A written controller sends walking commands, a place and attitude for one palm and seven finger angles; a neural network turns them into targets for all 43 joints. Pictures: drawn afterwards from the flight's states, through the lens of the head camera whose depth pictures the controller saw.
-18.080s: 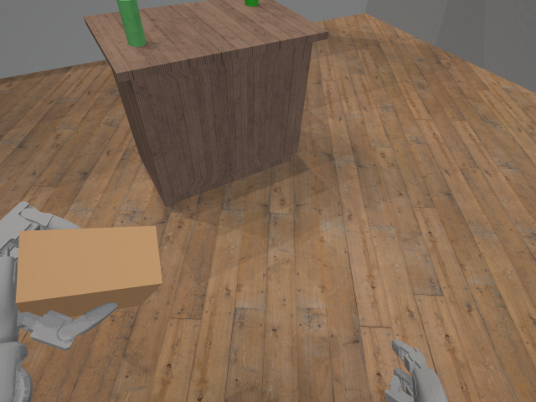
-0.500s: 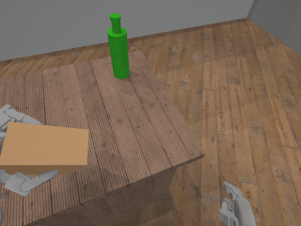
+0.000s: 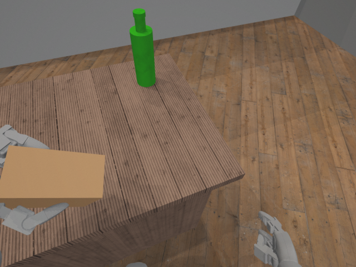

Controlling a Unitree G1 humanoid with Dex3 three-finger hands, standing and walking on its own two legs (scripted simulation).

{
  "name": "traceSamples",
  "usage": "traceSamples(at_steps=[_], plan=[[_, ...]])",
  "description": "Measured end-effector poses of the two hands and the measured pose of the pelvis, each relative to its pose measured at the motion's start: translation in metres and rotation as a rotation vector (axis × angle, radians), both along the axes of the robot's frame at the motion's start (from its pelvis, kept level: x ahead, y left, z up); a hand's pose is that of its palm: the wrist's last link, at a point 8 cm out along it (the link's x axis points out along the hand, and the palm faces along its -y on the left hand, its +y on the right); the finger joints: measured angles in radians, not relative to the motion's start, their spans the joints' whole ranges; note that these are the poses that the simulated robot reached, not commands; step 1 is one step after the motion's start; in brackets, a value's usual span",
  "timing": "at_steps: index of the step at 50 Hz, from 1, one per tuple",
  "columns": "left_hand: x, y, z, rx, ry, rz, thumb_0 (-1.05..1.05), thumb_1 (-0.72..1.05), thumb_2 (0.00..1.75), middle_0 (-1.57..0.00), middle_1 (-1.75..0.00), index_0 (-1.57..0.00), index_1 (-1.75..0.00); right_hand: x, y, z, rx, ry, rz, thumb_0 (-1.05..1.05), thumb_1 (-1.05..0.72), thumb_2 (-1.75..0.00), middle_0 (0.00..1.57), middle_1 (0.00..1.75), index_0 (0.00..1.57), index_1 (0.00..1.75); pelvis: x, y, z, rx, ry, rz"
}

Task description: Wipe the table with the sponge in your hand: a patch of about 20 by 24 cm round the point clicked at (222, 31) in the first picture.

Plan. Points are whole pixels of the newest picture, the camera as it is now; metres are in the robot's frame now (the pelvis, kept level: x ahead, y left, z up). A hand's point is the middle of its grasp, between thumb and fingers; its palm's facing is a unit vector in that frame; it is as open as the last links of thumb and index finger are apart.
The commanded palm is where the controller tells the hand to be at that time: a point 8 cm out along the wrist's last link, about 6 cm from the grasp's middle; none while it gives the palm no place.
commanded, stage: shuffle to correct the standing spot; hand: left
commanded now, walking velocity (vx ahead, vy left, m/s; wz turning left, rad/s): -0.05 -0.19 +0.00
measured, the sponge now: (67, 182) +0.23 +0.20 +0.14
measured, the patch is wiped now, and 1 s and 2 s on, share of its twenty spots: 0.00 0.00 0.00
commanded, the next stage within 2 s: come to a stop and stand still in 1.52 s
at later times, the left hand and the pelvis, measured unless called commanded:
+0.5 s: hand (37, 177) +0.23 +0.24 +0.16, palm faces +0.33 -0.85 -0.41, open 10.8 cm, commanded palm +0.17 +0.28 +0.18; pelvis +0.01 +0.00 +0.00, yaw +1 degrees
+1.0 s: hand (36, 178) +0.22 +0.24 +0.16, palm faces +0.35 -0.85 -0.39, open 10.8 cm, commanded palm +0.17 +0.28 +0.18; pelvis +0.01 +0.00 +0.00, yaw +1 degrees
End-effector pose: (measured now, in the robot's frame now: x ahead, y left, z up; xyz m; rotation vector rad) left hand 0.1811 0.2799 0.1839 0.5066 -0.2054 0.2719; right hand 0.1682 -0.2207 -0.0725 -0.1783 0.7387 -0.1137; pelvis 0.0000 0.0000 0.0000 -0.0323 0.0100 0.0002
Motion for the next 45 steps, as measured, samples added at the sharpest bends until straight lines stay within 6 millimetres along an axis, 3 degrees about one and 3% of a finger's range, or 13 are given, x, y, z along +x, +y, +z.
traceSamples(at_steps=[6,11,20,27,34,45], plan=[[-0.008,0.007,-0.011,-0.055,0.012,0.027,-0.01,-0.57,1.02,-0.65,-1.35,-0.67,-1.33,-0.014,-0.001,-0.003,-0.028,0.026,-0.010,0.02,-0.91,-0.90,0.20,0.30,0.20,0.30,-0.001,0.007,-0.002,0.000,-0.004,0.003],[-0.004,0.014,-0.006,-0.061,-0.039,0.034,-0.01,-0.57,1.02,-0.65,-1.35,-0.67,-1.33,-0.019,0.003,0.000,-0.041,0.042,-0.014,0.02,-0.91,-0.90,0.20,0.30,0.20,0.30,0.001,0.010,0.000,0.002,-0.013,0.010],[0.004,0.009,-0.003,-0.031,-0.018,0.044,-0.01,-0.57,1.02,-0.65,-1.35,-0.67,-1.33,-0.008,0.009,0.000,0.012,0.015,0.009,0.02,-0.90,-0.90,0.20,0.30,0.20,0.30,0.007,0.004,0.003,-0.002,-0.003,0.015],[0.008,-0.001,-0.011,-0.056,0.020,0.032,-0.01,-0.57,1.02,-0.65,-1.35,-0.67,-1.32,0.004,-0.002,-0.004,0.000,0.023,0.008,0.02,-0.90,-0.90,0.20,0.30,0.20,0.30,0.013,-0.002,0.001,0.001,-0.004,0.012],[0.013,-0.006,-0.001,-0.042,-0.021,0.019,-0.01,-0.57,1.02,-0.65,-1.35,-0.67,-1.32,0.014,-0.014,0.002,-0.023,0.005,-0.009,0.02,-0.91,-0.90,0.20,0.30,0.20,0.30,0.015,-0.006,0.001,0.004,-0.010,0.014],[0.004,-0.004,-0.007,-0.046,0.019,0.042,-0.01,-0.57,1.02,-0.65,-1.35,-0.67,-1.32,0.011,-0.015,0.001,-0.013,0.000,-0.012,0.02,-0.91,-0.90,0.20,0.30,0.20,0.30,0.013,-0.006,0.000,0.004,-0.009,0.016]])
